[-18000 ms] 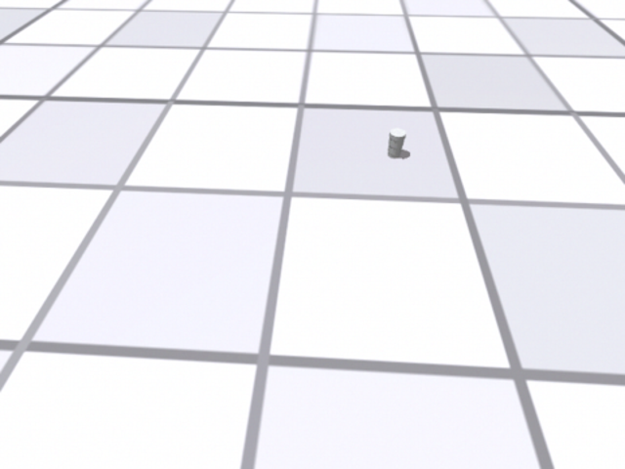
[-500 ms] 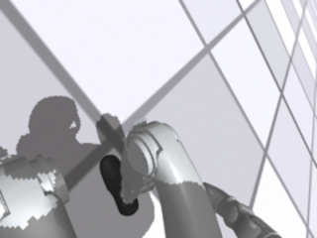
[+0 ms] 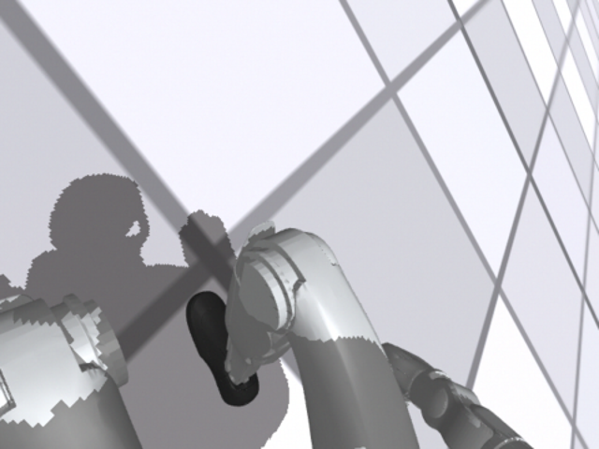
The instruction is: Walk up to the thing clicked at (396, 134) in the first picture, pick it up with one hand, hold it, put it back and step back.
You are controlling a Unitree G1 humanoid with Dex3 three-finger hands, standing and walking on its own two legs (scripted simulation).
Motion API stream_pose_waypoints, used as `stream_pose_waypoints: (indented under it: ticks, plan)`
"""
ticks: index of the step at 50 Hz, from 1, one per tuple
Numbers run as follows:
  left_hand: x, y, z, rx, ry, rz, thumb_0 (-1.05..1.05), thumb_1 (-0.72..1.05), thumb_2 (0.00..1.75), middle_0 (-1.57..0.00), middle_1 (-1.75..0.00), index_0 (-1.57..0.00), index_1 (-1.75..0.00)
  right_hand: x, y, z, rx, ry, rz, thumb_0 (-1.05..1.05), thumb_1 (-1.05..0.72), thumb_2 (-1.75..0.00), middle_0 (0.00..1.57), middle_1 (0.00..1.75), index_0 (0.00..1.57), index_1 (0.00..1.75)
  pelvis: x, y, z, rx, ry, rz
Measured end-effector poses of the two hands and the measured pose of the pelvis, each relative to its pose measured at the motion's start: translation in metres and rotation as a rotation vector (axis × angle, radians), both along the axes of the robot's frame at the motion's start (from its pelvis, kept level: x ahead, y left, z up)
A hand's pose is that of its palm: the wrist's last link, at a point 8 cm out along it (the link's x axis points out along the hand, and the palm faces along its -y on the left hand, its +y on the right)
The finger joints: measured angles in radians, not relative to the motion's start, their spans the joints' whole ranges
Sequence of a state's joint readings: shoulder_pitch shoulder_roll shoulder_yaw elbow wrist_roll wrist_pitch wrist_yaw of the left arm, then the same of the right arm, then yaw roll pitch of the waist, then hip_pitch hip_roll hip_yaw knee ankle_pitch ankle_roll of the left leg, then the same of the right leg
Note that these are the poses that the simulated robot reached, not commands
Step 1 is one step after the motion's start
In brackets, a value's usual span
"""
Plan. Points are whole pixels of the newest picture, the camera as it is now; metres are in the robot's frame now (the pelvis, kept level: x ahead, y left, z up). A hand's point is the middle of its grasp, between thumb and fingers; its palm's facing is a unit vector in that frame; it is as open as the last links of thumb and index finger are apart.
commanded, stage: settle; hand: left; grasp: from the side
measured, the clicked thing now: out of the picture +0.49 +0.32 -0.23
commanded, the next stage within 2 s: none
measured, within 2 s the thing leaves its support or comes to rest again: leaves its support in 0.36 s
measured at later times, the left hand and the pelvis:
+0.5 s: hand out of the picture +0.49 +0.34 -0.16, palm faces +0.47 -0.88 -0.02, open 11.3 cm; pelvis +0.00 +0.00 +0.01, yaw +1 degrees
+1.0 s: hand out of the picture +0.46 +0.36 -0.05, palm faces +0.42 -0.91 -0.06, open 11.4 cm; pelvis +0.01 -0.01 +0.02, yaw +5 degrees
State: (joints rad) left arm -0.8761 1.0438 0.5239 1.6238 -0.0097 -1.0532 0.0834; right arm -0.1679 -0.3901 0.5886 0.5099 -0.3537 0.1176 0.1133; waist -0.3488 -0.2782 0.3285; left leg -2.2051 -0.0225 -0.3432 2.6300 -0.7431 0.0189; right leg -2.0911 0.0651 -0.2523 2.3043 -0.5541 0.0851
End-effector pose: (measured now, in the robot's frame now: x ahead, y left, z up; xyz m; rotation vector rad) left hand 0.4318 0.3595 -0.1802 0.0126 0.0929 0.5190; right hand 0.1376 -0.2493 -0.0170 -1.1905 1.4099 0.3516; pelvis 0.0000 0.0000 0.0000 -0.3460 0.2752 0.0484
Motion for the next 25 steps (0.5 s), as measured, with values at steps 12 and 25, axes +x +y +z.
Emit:
stream_pose_waypoints:
  ticks: [12,25]
  plan:
    - [0.005,0.001,0.0,0.0,0.006,-0.019,-0.07,-0.37,0.9,-0.63,-0.93,-0.6,-0.94,-0.002,0.0,-0.001,0.0,0.015,-0.014,-0.01,-0.91,-0.9,0.21,0.3,0.2,0.3,0.001,0.0,0.002,0.002,0.014,0.001]
    - [0.011,0.015,0.026,0.017,-0.058,-0.026,-0.11,-0.45,0.99,-0.64,-0.97,-0.61,-0.98,-0.008,-0.002,-0.001,0.011,0.013,-0.068,-0.01,-0.93,-0.9,0.2,0.3,0.2,0.3,0.002,-0.002,0.005,0.007,0.027,0.011]
